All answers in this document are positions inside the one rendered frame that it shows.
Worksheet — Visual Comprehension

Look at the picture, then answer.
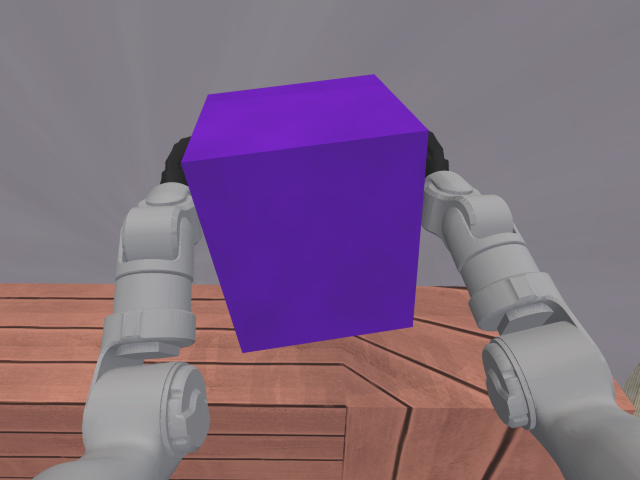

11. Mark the right robot hand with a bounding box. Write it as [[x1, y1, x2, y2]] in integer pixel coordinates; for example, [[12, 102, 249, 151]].
[[425, 131, 449, 178]]

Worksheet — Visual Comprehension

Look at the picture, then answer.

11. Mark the left robot upper arm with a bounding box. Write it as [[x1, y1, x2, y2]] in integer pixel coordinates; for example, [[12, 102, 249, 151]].
[[31, 361, 210, 480]]

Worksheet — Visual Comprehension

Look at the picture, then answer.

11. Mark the right robot upper arm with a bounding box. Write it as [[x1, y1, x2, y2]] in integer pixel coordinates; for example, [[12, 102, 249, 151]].
[[482, 321, 640, 480]]

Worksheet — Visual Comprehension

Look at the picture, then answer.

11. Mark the robot left forearm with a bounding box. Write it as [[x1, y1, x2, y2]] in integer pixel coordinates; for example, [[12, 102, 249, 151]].
[[82, 182, 203, 449]]

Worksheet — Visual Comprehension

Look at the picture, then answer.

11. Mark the pedestal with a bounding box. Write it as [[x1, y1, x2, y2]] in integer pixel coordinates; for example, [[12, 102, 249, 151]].
[[0, 283, 636, 480]]

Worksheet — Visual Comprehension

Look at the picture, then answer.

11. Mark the robot right forearm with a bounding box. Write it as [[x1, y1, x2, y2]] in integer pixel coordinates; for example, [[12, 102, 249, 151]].
[[421, 171, 615, 400]]

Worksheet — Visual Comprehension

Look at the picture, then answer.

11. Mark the left robot hand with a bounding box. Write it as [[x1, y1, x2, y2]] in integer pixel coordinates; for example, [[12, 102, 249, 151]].
[[160, 136, 191, 186]]

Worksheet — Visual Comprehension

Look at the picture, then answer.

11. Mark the carton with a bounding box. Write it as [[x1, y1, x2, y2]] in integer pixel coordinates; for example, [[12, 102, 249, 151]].
[[181, 74, 429, 353]]

